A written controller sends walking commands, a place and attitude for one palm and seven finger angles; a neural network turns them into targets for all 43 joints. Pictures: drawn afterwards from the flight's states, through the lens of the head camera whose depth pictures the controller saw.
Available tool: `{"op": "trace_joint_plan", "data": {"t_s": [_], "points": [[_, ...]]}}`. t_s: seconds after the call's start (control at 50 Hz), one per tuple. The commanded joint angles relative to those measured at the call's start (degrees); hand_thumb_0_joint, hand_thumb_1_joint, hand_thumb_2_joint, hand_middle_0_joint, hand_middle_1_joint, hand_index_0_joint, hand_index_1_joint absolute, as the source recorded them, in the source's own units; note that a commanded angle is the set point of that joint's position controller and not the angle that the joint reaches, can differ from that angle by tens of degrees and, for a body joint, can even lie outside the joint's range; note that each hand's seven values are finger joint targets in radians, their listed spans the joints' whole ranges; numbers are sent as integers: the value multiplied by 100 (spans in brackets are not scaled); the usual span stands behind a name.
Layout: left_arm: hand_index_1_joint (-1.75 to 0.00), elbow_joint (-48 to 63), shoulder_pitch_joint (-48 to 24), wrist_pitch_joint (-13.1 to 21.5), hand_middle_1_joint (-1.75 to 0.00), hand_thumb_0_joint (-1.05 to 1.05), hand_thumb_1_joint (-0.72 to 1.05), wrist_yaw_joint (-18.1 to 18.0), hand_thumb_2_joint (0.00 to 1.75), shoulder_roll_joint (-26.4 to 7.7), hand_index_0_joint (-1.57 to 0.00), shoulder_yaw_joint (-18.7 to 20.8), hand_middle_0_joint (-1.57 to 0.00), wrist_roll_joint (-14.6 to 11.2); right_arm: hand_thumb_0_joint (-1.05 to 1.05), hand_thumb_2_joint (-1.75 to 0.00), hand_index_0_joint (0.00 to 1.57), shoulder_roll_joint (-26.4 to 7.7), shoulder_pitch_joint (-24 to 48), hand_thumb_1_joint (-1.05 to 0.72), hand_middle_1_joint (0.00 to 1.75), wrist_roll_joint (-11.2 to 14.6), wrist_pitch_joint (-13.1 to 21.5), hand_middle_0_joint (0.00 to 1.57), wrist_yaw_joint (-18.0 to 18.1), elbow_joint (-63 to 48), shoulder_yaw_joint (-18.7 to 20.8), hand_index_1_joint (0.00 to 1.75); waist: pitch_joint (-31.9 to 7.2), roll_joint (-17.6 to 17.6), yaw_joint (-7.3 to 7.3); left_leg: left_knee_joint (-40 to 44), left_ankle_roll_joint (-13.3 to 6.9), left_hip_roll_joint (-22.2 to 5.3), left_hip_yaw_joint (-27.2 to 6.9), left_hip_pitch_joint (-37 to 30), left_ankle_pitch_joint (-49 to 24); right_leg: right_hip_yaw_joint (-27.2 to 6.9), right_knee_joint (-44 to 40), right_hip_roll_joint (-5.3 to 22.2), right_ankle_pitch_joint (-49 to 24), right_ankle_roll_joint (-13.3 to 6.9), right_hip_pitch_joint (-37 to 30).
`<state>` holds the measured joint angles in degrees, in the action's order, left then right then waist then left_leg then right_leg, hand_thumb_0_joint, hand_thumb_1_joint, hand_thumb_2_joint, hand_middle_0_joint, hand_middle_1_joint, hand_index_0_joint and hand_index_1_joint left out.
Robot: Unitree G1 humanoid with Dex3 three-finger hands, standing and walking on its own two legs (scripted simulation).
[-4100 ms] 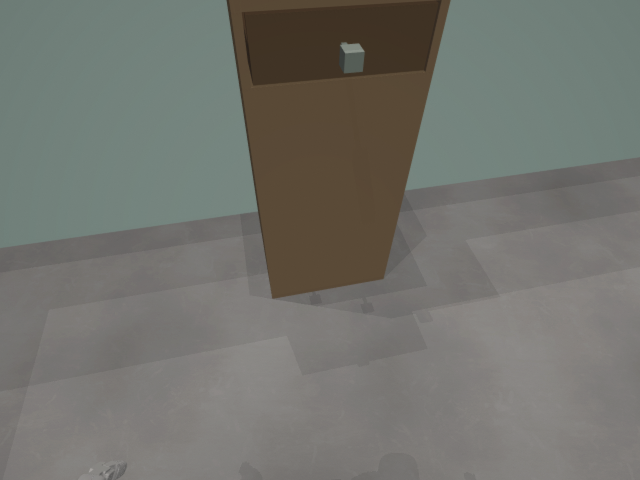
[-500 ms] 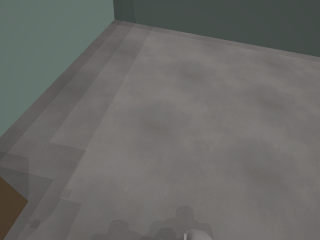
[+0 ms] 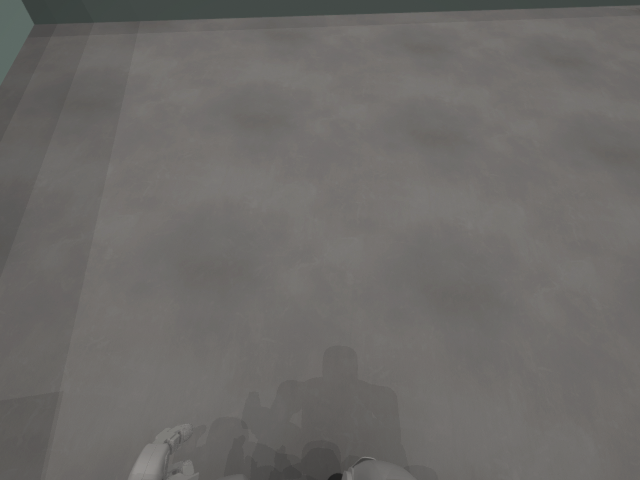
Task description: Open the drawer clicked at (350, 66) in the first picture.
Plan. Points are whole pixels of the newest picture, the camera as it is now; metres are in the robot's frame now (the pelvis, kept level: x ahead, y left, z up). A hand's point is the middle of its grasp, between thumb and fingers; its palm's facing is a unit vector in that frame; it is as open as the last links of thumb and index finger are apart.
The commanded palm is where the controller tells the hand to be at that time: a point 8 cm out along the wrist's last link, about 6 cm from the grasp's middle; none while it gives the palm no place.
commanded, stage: walk to a spot facing it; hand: left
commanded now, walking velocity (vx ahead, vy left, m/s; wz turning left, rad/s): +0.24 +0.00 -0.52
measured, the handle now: out of the picture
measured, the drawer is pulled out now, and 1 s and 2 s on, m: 0.00 0.00 0.00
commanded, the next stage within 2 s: turn to face it in 0.06 s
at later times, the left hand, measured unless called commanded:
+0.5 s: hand (133, 459) +0.17 +0.26 -0.16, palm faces +0.04 -0.99 -0.15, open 7.4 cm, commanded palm none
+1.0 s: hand (115, 446) +0.18 +0.28 -0.12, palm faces +0.25 -0.92 -0.30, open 7.4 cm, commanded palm none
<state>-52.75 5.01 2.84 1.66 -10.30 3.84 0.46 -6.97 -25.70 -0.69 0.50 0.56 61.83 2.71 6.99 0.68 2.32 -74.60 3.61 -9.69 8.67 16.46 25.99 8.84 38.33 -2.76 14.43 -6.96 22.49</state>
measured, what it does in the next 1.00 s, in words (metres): walks ahead: left foot, then right foot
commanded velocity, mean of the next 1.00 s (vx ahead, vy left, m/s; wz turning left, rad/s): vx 0.02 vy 0.00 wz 0.45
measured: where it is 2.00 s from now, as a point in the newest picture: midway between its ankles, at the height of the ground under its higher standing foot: outside the picture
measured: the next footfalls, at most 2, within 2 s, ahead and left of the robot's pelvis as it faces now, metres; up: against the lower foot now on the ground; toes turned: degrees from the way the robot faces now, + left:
left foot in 0.36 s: +0.25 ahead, +0.15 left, +0.00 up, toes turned +0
right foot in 0.98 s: +0.15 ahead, -0.05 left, +0.00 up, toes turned +12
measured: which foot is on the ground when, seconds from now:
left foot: up 0.00-0.34, down 0.36-0.98, up 1.00-1.00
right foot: down 0.00-0.38, up 0.40-0.96, down 0.98-1.00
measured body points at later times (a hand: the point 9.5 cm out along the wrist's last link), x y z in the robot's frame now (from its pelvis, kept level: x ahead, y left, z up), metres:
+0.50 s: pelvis +0.14 +0.08 +0.02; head +0.15 +0.12 +0.47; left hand +0.16 +0.32 -0.15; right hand +0.23 -0.14 -0.11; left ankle +0.21 +0.15 -0.71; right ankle +0.08 -0.06 -0.66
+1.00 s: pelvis +0.12 +0.05 +0.02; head +0.15 +0.04 +0.47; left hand +0.16 +0.33 -0.10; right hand +0.19 -0.20 -0.14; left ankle +0.21 +0.15 -0.70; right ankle +0.11 -0.06 -0.72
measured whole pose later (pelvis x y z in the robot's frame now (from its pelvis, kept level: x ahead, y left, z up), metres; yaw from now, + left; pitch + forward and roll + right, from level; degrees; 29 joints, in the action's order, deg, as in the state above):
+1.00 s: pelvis +0.12 +0.05 +0.02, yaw +12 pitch +2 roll +0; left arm -51.4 10.9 -2.0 -1.5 -11.8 4.5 0.6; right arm -12.7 -15.9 -1.4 -4.8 -0.6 55.4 6.4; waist 0.2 -2.6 2.1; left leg -30.9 1.1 8.1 -8.0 26.6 12.0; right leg 1.2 27.2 -0.6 17.9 -1.2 12.4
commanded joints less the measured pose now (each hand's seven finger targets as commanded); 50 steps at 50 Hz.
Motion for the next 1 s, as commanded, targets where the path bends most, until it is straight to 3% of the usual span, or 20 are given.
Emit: {"op": "trace_joint_plan", "data": {"t_s": [0.0,0.06,0.12,0.24,0.3,0.32,0.34,0.36,0.38,0.42,0.46,0.54,0.68,0.8,0.84,0.9,0.92,0.94,0.96,0.98], "points": [[-30,80,888,56,-30,0,90,-224,90,-982,-20,231,-20,21,0,-90,20,-684,574,-90,30,-90,158,20,67,-905,142,30,-717,-229,-198,-197,56,-272,-700,1711,-582,-2308,-2109,1883,-2285,-616,-1041],[-30,93,724,84,-30,0,90,-189,90,-906,-20,219,-20,81,0,-90,20,-587,425,-90,30,-99,16,20,31,-876,135,30,-635,237,67,633,165,-153,-577,1388,-887,-1752,-2204,1350,-1928,-434,-263],[-30,55,919,87,-30,0,90,-151,90,-940,-20,224,-20,77,0,-90,20,-661,1007,-90,30,-102,44,20,-42,-1128,136,30,-581,611,-89,1396,196,-7,-588,1514,-1278,-1887,-2208,1147,-1489,-406,-323],[-30,-106,1252,53,-30,0,90,-260,90,-822,-20,94,-20,88,0,-90,20,-610,1728,-90,30,-33,132,20,-80,-1176,-16,30,-868,707,-345,3206,-5,446,-429,812,-1262,-1789,-1802,1268,-2715,-236,-1222],[-30,-286,1310,-3,-30,0,90,-329,90,-718,-20,25,-20,38,0,-90,20,-685,1356,-90,30,-27,205,20,-49,-863,-43,30,-987,443,-213,4691,-94,627,-493,-390,-2248,-1394,-1191,1139,-2458,156,-1371],[-30,-350,1486,-30,-30,0,90,-338,90,-593,-20,-21,-20,28,0,-90,20,-952,1033,-90,30,-52,246,20,-36,-729,-8,30,-1179,-165,-153,4854,-245,307,-899,-1105,-3486,-1176,-570,922,-1792,386,-1085],[-30,-372,1789,-60,-30,0,90,-348,90,-402,-20,-64,-20,-1,0,-90,20,-1383,782,-90,30,-95,241,20,-29,-702,73,30,-1444,-1132,-163,4779,-734,-680,-1886,-1857,-4876,-754,212,532,-51,664,-265],[-30,-398,1945,-90,-30,0,90,-356,90,-344,-20,-122,-20,2,0,-90,20,-1547,832,-90,30,-58,151,20,-2,-719,92,30,-1418,-1617,-237,5321,-1224,-1286,-2624,-1707,-4985,-547,1165,334,2069,880,24],[-30,-415,1742,-173,-30,0,90,-403,90,-446,-20,-110,-20,21,0,-90,20,-1541,967,-90,30,-51,101,20,53,-715,70,30,-1252,-1879,-194,5713,-1299,-1230,-2894,-1147,-4039,-856,1698,422,2225,917,5],[-30,-372,1187,-229,-30,0,90,-334,90,-604,-20,-5,-20,66,0,-90,20,-1318,1253,-90,30,-70,19,20,58,-791,41,30,-584,-1019,-192,5903,-1362,-884,-2791,-376,-2954,-931,2190,627,1718,911,309],[-30,-343,1187,-281,-30,0,90,-287,90,-527,-20,37,-20,62,0,-90,20,-1293,1412,-90,30,-48,-1,20,49,-860,72,30,-735,-807,-280,6030,-1263,-568,-2410,-261,-2326,-889,2275,672,1211,949,301],[-30,-256,1210,-380,-30,0,90,-285,90,-516,-20,156,-20,96,0,-90,20,-1257,1260,-90,30,-38,-30,20,34,-965,207,30,-1019,-676,-234,6228,-1126,-294,-2436,-283,-1369,-895,2393,688,641,1039,498],[-30,49,814,-428,-30,0,90,-301,90,-570,-20,227,-20,85,0,-90,20,-1390,965,-90,30,-56,-105,20,24,-986,345,30,-1101,-738,-98,6236,-1196,-207,-3139,-553,-788,-990,1876,602,736,1112,760],[-30,265,660,-471,-30,0,90,-326,90,-596,-20,202,-20,34,0,-90,20,-1544,852,-90,30,-98,-206,20,3,-1001,450,30,-1145,-925,-16,6242,-1246,-72,-3655,-381,-644,-991,961,320,1155,990,195],[-30,260,916,-502,-30,0,90,-341,90,-621,-20,200,-20,-1,0,-90,20,-1611,963,-90,30,-117,-258,20,-13,-1065,486,30,-1168,-937,-122,6332,-1097,79,-3651,-64,-616,-898,431,161,1184,888,-405],[-30,128,1651,-523,-30,0,90,-370,90,-772,-20,256,-20,-52,0,-90,20,-1584,1295,-90,30,-112,-334,20,-64,-1186,539,30,-1122,-1030,-421,6413,-426,535,-3297,647,-421,-652,-1139,18,725,703,-1715],[-30,89,1901,-503,-30,0,90,-397,90,-951,-20,303,-20,-40,0,-90,20,-1440,1349,-90,30,-70,-366,20,-77,-1225,537,30,-1070,-730,-536,5970,-96,789,-2983,1285,-142,-860,-2028,329,510,552,-2456],[-30,242,1803,-457,-30,0,90,-444,90,-1451,-20,399,-20,77,0,-90,20,-1038,1151,-90,30,1,-400,20,-73,-1291,493,30,-1032,819,-507,4011,145,1391,-2061,2310,267,-2556,-2991,1928,1745,36,-2765],[-30,563,839,-476,-30,0,90,-454,90,-1622,-20,297,-20,117,0,-90,20,-1053,1017,-90,30,-100,-356,20,-38,-1364,524,30,-449,1490,-233,2080,94,1676,-1288,2592,395,-3260,-3303,3225,2032,-354,-1362],[-30,758,216,-423,-30,0,90,-486,90,-1445,-20,300,-20,38,0,-90,20,-1284,1076,-90,30,-137,-396,20,-65,-1383,553,30,-419,1148,-47,1310,-71,1251,-1452,1939,202,-2978,-3278,3055,1856,-278,-312]]}}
